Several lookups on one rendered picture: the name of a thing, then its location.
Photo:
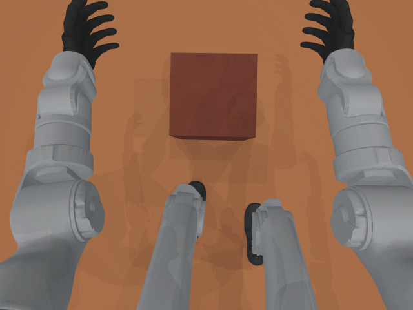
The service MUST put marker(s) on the right robot hand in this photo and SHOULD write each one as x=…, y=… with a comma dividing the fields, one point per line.
x=339, y=34

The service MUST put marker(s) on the right robot thigh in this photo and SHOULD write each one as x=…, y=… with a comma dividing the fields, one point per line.
x=287, y=282

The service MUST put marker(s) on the robot left shin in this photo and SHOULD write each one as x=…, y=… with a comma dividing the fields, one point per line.
x=181, y=188

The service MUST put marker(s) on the carton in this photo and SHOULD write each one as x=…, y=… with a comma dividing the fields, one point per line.
x=213, y=96

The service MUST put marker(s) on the right robot upper arm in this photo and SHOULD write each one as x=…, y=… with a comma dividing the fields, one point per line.
x=376, y=222

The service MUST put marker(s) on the left robot hand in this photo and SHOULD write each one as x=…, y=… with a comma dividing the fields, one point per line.
x=76, y=36

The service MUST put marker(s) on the robot right forearm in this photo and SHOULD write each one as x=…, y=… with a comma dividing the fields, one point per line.
x=359, y=129

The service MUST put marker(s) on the left robot upper arm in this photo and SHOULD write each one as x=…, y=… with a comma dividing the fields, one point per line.
x=52, y=223

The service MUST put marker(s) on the robot left forearm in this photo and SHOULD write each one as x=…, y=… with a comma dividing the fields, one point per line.
x=63, y=124

